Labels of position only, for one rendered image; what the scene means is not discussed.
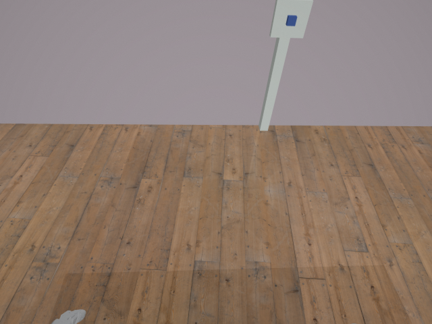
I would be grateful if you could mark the button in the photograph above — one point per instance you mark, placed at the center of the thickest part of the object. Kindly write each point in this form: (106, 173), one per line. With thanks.
(291, 20)

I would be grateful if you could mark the left robot hand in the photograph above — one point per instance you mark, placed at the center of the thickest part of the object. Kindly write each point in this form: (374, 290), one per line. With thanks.
(71, 317)

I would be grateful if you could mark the panel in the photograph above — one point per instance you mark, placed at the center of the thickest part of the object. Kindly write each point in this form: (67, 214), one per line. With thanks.
(282, 33)

